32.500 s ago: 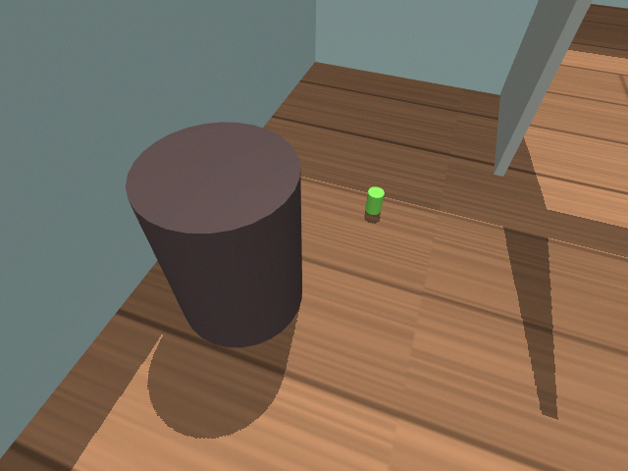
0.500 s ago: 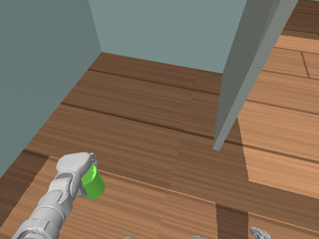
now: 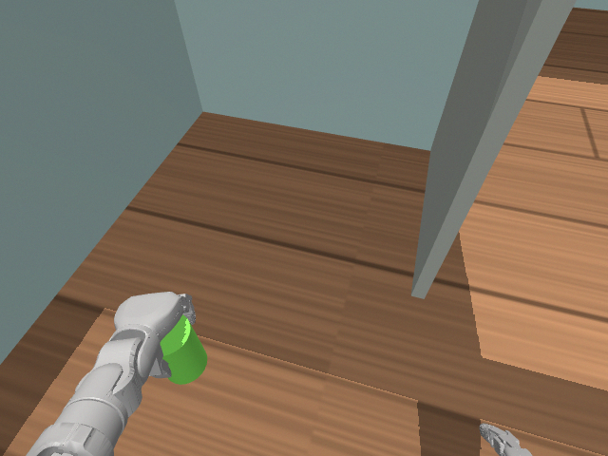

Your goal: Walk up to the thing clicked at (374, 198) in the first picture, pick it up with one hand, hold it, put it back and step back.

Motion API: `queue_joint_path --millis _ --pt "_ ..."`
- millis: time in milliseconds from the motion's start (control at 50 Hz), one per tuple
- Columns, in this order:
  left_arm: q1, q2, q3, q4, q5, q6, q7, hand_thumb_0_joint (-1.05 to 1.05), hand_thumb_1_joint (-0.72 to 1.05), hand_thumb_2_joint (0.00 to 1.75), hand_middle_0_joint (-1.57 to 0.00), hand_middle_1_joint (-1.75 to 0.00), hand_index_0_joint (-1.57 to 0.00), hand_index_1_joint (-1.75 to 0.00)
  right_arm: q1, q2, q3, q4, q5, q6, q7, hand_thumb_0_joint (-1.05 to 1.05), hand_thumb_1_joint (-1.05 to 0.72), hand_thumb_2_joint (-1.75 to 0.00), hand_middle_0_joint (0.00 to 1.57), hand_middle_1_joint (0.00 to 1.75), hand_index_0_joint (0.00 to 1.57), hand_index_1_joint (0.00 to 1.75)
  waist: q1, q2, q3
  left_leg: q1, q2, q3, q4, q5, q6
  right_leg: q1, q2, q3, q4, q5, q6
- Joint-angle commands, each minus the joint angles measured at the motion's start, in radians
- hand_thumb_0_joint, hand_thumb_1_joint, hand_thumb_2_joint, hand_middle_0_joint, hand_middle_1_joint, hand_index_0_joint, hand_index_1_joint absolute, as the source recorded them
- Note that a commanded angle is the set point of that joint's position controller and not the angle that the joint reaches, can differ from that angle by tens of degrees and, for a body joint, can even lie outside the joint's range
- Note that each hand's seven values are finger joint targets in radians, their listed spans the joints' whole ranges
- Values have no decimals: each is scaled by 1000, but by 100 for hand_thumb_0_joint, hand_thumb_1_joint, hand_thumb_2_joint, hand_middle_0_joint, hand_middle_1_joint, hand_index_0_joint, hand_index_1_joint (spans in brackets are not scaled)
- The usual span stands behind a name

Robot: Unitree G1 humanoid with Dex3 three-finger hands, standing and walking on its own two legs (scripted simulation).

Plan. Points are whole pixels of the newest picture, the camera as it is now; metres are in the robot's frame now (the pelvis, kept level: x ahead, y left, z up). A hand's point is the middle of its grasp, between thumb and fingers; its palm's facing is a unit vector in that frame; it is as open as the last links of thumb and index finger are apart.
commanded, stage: hold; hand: left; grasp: from above
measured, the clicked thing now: (177, 349) +0.30 +0.22 -0.12
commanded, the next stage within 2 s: crouch in 1.26 s
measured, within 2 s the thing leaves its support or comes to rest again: neither
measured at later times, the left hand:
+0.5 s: hand (159, 349) +0.28 +0.22 -0.05, palm faces -0.48 -0.07 -0.87, open 9.8 cm
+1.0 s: hand (157, 355) +0.27 +0.22 -0.05, palm faces -0.49 -0.08 -0.87, open 9.8 cm
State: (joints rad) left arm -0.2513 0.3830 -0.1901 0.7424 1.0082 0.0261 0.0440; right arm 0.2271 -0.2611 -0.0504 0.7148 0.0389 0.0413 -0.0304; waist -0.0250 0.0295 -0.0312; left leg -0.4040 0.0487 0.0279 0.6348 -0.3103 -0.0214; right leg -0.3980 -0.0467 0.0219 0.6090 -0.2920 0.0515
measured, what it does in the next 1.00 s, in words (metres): stands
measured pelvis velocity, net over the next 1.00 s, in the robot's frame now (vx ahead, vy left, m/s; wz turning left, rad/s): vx -0.01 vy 0.00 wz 0.00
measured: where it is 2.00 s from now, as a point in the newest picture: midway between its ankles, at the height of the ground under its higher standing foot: outside the picture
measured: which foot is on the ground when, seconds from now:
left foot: down 0.00-1.00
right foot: down 0.00-1.00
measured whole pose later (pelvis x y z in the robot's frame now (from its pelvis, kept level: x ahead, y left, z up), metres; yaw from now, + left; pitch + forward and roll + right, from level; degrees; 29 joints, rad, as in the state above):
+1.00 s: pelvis -0.01 +0.00 +0.01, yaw +0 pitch +1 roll +0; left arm -0.21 0.38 -0.21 0.63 1.01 0.03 -0.03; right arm 0.18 -0.25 -0.03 0.69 0.05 0.04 -0.04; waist 0.00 0.04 0.01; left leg -0.31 0.04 0.03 0.54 -0.25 -0.02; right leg -0.31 -0.05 0.02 0.53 -0.24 0.05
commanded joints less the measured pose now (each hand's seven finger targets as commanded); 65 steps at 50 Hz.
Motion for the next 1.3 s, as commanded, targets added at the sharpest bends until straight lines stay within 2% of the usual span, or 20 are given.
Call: queue_joint_path --millis 0,180,240,440,460,480,600,640,680,700,780,840,900,940,1040,1120,1140,1180,1220,1280 --pt "-377 233 114 -263 3 -3 54 0 63 89 -99 -74 -100 -73 -28 -144 -53 -117 -3 -39 -5 0 -89 -89 20 30 20 30 -2 34 -302 196 -54 11 -82 283 12 81 67 -36 -77 241 -48" --pt "-373 251 128 -297 1 3 39 0 61 91 -98 -76 -99 -75 -48 -141 -51 -127 -2 -34 -4 0 -90 -90 20 30 20 30 9 29 -306 211 -57 14 -97 299 16 109 64 -36 -94 258 -47" --pt "-381 237 114 -308 2 2 24 0 61 90 -98 -77 -99 -76 -58 -138 -49 -132 -1 -32 -4 0 -90 -90 20 30 20 30 6 30 -302 219 -57 15 -100 297 17 108 62 -34 -100 255 -46" --pt "-368 239 119 -337 4 8 5 0 62 86 -97 -76 -99 -74 -87 -133 -41 -147 1 -34 -3 0 -90 -90 20 30 20 30 18 36 -268 220 -55 15 -136 225 19 111 62 -38 -129 180 -49" --pt "-379 234 115 -343 0 8 4 0 63 86 -97 -77 -99 -75 -85 -135 -40 -146 1 -35 -3 0 -90 -90 20 30 20 30 10 33 -276 229 -54 14 -136 227 18 107 63 -37 -131 183 -49" --pt "-375 238 116 -345 -1 6 1 0 62 85 -96 -76 -98 -74 -94 -132 -39 -149 3 -36 -4 0 -90 -90 20 30 20 30 21 33 -274 228 -54 12 -140 226 18 116 62 -41 -133 177 -49" --pt "-377 228 105 -371 -2 3 -12 0 63 86 -96 -80 -99 -78 -105 -128 -33 -155 3 -39 -7 0 -90 -90 20 30 20 30 16 26 -267 238 -54 11 -151 208 20 119 62 -39 -147 162 -47" --pt "-357 238 120 -369 -10 6 -10 0 63 86 -96 -80 -99 -77 -117 -129 -30 -158 5 -41 -7 0 -90 -90 20 30 20 30 25 33 -254 235 -56 12 -158 199 19 125 60 -39 -151 154 -48" --pt "-379 208 87 -374 -8 4 -18 0 62 86 -96 -80 -98 -77 -115 -125 -27 -158 5 -43 -8 0 -90 -90 20 30 20 30 13 30 -256 251 -51 9 -162 204 16 111 63 -42 -150 157 -49" --pt "-357 233 111 -367 -4 5 -16 0 63 86 -97 -79 -99 -76 -119 -128 -29 -156 4 -43 -10 0 -90 -90 20 30 20 30 25 30 -248 245 -53 9 -164 198 17 120 63 -43 -156 148 -48" --pt "-378 240 111 -368 1 5 -21 0 60 87 -96 -78 -98 -76 -123 -125 -27 -157 4 -42 -11 0 -90 -90 20 30 20 30 20 31 -249 252 -54 9 -166 210 17 117 62 -41 -157 160 -49" --pt "-358 228 113 -367 -12 0 -23 0 62 88 -96 -81 -99 -78 -123 -124 -26 -158 4 -44 -11 0 -90 -90 20 30 20 30 23 23 -247 252 -54 11 -169 201 17 127 61 -39 -162 152 -48" --pt "-353 204 93 -359 -5 -5 -22 0 61 88 -96 -80 -98 -78 -129 -121 -25 -158 2 -45 -11 0 -90 -90 20 30 20 30 17 -4 -246 249 -57 9 -165 198 21 127 59 -39 -164 148 -45" --pt "-375 247 123 -393 -1 -8 -15 0 62 90 -97 -80 -99 -78 -128 -120 -28 -156 4 -44 -13 0 -90 -90 20 30 20 30 29 30 -274 257 -62 13 -160 231 18 139 56 -36 -158 179 -47" --pt "-376 249 127 -379 5 1 -2 0 63 89 -98 -79 -100 -77 -119 -122 -28 -148 5 -40 -15 0 -90 -90 20 30 20 30 25 36 -273 263 -59 17 -161 251 18 142 58 -35 -154 205 -48" --pt "-385 241 118 -358 3 0 -3 0 63 91 -99 -80 -100 -79 -118 -125 -32 -141 4 -37 -14 0 -91 -90 20 30 20 30 23 31 -266 270 -57 14 -163 248 17 140 57 -38 -158 201 -49" --pt "-377 221 100 -373 1 -2 -7 0 63 91 -98 -81 -100 -79 -116 -119 -32 -145 4 -39 -14 0 -90 -90 20 30 20 30 20 32 -275 271 -57 15 -161 256 19 139 57 -38 -159 207 -49" --pt "-348 223 110 -356 -5 2 -7 0 62 90 -98 -81 -100 -79 -117 -125 -34 -143 3 -38 -13 0 -90 -90 20 30 20 30 27 23 -272 271 -55 11 -164 263 16 154 60 -44 -157 209 -50" --pt "-390 217 97 -366 2 2 -8 0 61 92 -98 -80 -99 -79 -119 -119 -30 -145 3 -38 -13 0 -91 -90 20 30 20 30 18 21 -266 265 -59 12 -163 258 19 145 56 -39 -161 210 -48" --pt "-367 247 129 -353 2 6 0 0 63 88 -97 -81 -99 -78 -119 -122 -31 -144 4 -37 -14 0 -90 -90 20 30 20 30 31 37 -265 259 -61 18 -169 234 18 152 54 -38 -169 189 -49"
